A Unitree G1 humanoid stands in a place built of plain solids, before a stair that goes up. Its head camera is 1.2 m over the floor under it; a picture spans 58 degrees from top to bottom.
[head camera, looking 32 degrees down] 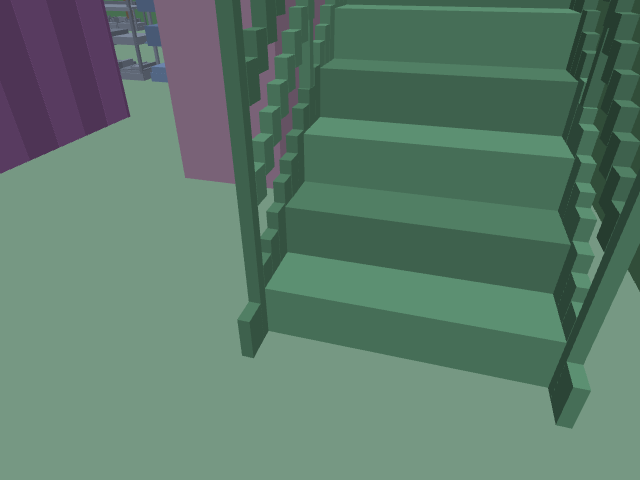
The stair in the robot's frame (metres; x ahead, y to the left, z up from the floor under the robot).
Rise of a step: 0.21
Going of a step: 0.25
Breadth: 1.11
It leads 16 degrees to the right of straight ahead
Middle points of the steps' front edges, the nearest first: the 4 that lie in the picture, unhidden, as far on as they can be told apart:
1.11 -0.28 0.21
1.35 -0.35 0.42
1.59 -0.42 0.63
1.83 -0.49 0.84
